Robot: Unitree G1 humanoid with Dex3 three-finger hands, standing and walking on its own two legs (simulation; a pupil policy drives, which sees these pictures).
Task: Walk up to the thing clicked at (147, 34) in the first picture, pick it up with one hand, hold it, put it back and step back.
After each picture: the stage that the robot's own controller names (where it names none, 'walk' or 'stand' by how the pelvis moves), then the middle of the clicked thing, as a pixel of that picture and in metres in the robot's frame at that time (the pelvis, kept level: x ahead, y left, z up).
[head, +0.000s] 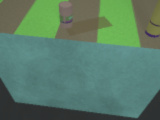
stand; out of the picture +0.68 -0.35 +0.11
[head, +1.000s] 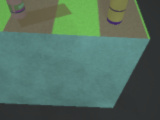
rise first; out of the picture +0.68 -0.14 +0.15
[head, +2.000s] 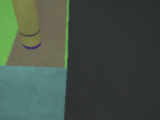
walk; (27, 17) +0.52 +0.20 +0.14
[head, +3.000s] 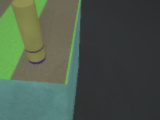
stand; (31, 35) +0.50 +0.21 +0.12
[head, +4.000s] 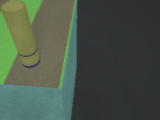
stand; (23, 38) +0.48 +0.22 +0.11
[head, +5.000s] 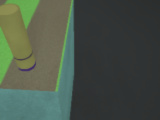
stand; (18, 42) +0.47 +0.24 +0.11
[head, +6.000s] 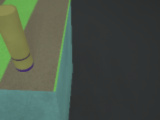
stand; (16, 42) +0.47 +0.24 +0.11
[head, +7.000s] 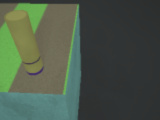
rise first; (27, 46) +0.46 +0.23 +0.11
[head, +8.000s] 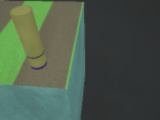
go down; (31, 41) +0.48 +0.23 +0.12
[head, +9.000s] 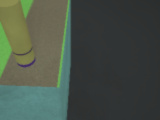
go down; (18, 36) +0.48 +0.21 +0.12
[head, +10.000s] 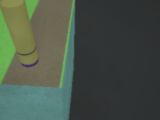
go down; (22, 36) +0.48 +0.21 +0.12
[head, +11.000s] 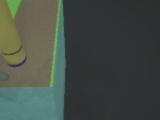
close in; (6, 34) +0.47 +0.23 +0.14
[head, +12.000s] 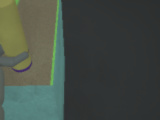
lift; (12, 39) +0.43 +0.20 +0.15
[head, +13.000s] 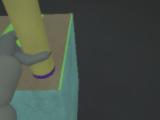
lift; (32, 37) +0.34 +0.13 +0.27
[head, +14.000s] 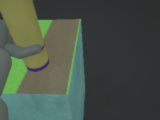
hold; (25, 29) +0.32 +0.15 +0.31
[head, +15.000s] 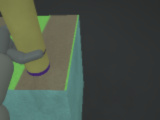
hold; (27, 35) +0.33 +0.15 +0.29
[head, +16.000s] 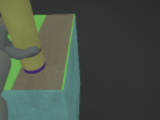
crouch; (23, 33) +0.36 +0.16 +0.28
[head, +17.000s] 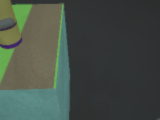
lower; out of the picture +0.44 +0.21 +0.30
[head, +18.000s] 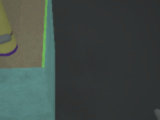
lower; out of the picture +0.48 +0.22 +0.17
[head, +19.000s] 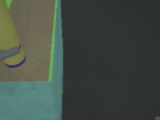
lower; (2, 32) +0.44 +0.22 +0.16
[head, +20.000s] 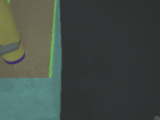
lower; (2, 27) +0.45 +0.22 +0.16
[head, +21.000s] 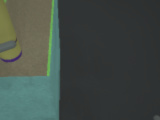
lower; out of the picture +0.46 +0.22 +0.16
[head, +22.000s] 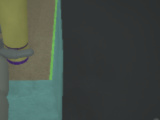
open; (14, 26) +0.46 +0.19 +0.16
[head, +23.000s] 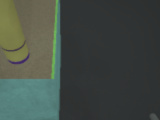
sink last; (7, 28) +0.45 +0.20 +0.16
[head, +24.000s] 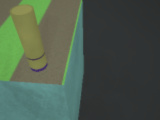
stand; (31, 42) +0.46 +0.22 +0.13
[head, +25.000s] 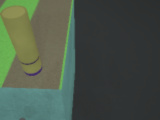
stand; (25, 45) +0.44 +0.21 +0.12
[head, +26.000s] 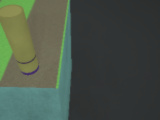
stand; (21, 44) +0.44 +0.22 +0.12
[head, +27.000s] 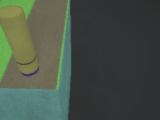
stand; (21, 45) +0.44 +0.21 +0.12
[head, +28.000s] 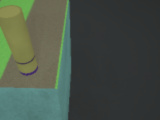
stand; (20, 45) +0.44 +0.22 +0.12
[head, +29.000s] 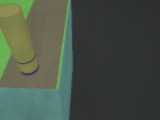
stand; (20, 44) +0.43 +0.21 +0.12
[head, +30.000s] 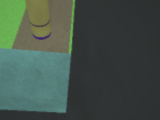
walk; (37, 6) +0.55 +0.16 +0.13
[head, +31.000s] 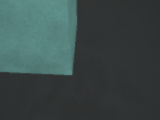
walk; out of the picture +0.92 +0.24 +0.14
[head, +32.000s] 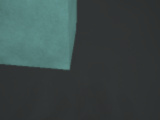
stand; out of the picture +1.15 +0.20 +0.13
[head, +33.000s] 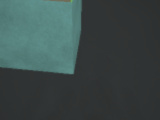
stand; out of the picture +1.10 +0.18 +0.11
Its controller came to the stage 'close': yes
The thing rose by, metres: 0.20
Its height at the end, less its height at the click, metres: +0.00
